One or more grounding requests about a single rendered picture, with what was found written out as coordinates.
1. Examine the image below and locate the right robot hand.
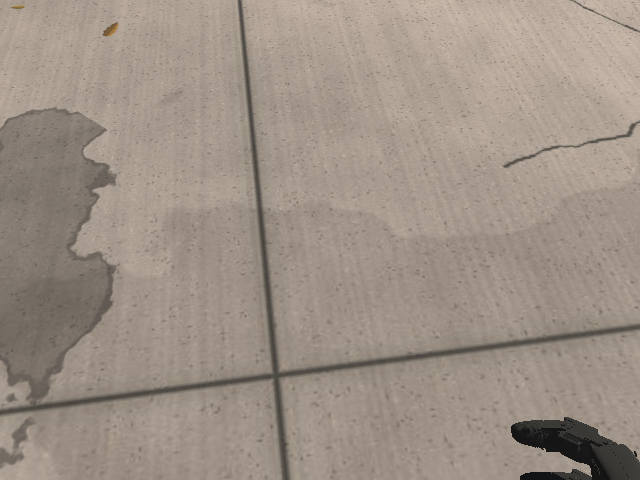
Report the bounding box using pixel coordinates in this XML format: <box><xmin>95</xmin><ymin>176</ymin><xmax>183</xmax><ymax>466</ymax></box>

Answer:
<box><xmin>511</xmin><ymin>417</ymin><xmax>640</xmax><ymax>480</ymax></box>

